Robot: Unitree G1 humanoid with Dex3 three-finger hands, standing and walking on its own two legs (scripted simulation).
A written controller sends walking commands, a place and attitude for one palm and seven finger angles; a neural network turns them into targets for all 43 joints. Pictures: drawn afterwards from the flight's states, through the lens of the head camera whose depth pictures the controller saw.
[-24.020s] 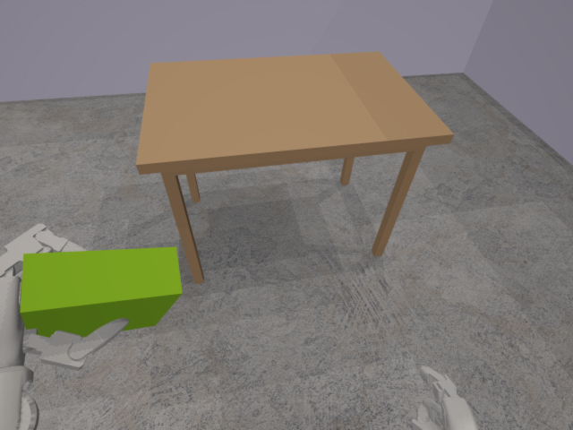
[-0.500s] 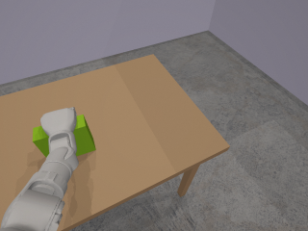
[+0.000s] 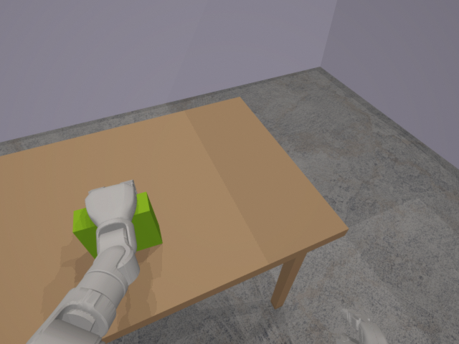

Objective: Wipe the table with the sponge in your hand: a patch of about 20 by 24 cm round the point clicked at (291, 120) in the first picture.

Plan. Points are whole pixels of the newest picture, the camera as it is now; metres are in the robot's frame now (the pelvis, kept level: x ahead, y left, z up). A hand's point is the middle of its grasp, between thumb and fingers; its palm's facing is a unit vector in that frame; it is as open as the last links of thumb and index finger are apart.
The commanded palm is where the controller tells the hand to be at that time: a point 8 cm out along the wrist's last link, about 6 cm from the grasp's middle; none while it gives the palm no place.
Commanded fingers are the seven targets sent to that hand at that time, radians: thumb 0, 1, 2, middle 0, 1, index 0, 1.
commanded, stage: wipe back along the middle lane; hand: left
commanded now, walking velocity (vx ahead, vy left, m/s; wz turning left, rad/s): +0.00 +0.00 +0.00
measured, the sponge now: (124, 233) +0.33 +0.26 -0.05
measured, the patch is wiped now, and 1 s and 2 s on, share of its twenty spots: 0.40 0.50 0.50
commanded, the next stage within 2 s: slide across to the third lane in 1.76 s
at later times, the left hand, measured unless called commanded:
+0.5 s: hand (125, 236) +0.30 +0.24 +0.00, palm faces -0.04 -0.02 -1.00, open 9.7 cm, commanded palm +0.25 +0.20 +0.03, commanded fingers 0.00 0.10 1.30 -1.20 -1.60 -1.20 -1.60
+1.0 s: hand (132, 256) +0.26 +0.21 +0.00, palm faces -0.03 -0.06 -1.00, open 9.6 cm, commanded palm +0.22 +0.19 +0.03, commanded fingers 0.00 0.10 1.30 -1.20 -1.60 -1.20 -1.60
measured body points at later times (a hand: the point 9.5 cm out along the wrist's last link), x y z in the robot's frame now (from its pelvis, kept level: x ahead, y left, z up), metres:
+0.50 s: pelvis +0.00 +0.00 +0.00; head +0.00 -0.02 +0.45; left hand +0.30 +0.23 +0.05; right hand +0.20 -0.23 -0.10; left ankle +0.00 +0.08 -0.73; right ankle -0.02 -0.12 -0.73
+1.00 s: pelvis -0.01 -0.02 +0.00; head -0.02 -0.04 +0.45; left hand +0.26 +0.21 +0.05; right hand +0.23 -0.22 -0.08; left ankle +0.00 +0.08 -0.73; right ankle -0.02 -0.12 -0.73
